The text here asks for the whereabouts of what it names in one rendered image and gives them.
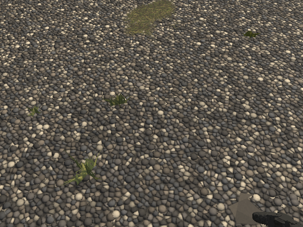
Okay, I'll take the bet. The right robot hand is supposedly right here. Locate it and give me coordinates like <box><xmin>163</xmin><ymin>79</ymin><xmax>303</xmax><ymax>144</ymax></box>
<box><xmin>252</xmin><ymin>211</ymin><xmax>303</xmax><ymax>227</ymax></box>

